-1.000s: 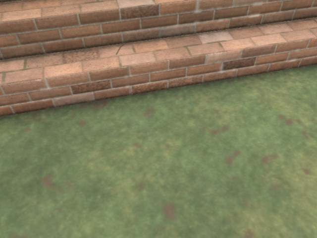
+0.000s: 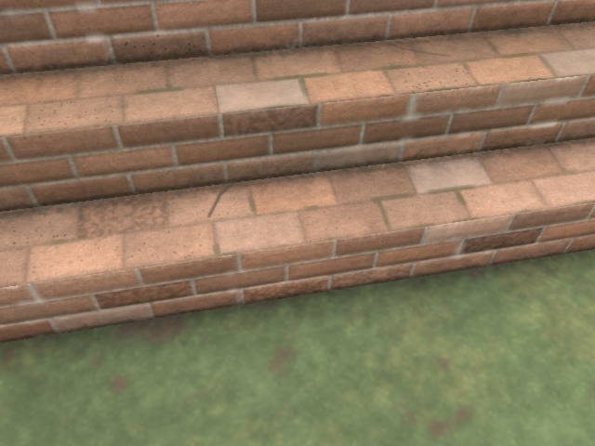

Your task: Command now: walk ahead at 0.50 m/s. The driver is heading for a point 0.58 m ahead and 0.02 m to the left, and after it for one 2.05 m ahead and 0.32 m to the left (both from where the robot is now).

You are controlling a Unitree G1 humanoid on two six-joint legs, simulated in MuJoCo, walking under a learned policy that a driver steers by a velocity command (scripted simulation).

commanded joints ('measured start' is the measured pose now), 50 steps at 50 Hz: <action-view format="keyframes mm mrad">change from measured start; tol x32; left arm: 1 40 51 22 -53 7 10 10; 14 -320 49 -3 -188 59 45 -42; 20 196 242 64 -56 101 -3 -4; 50 -1 24 -18 49 63 18 -6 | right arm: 1 25 -87 -14 -25 -8 -17 2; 50 27 -40 4 52 -14 -6 -33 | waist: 1 21 108 -58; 21 100 -226 -304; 50 27 100 -21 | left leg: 1 147 263 -293 -292 100 173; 18 400 240 -94 -19 534 74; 22 -321 49 -102 769 -304 36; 41 -90 74 4 83 15 -3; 45 563 393 -461 -112 185 203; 50 170 269 -240 -290 215 124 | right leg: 1 -146 -96 43 -42 82 -2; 18 122 40 -102 -767 193 -52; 21 744 -362 630 -931 45 -238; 34 320 -118 0 -1070 495 -140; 43 452 -113 -24 -698 881 -89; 46 -97 112 -39 -50 -157 -26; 50 -19 -14 1 -146 42 -9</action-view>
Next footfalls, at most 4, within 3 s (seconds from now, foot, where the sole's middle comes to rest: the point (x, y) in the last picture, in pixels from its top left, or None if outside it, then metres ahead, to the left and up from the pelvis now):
0.38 right None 0.36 -0.12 -0.77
0.88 left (267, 390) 0.60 0.08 -0.77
1.30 right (352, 368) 0.66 -0.12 -0.77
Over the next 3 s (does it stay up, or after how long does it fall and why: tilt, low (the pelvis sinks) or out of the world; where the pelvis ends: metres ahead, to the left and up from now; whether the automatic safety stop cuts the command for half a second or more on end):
stays up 0.61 -0.04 0.02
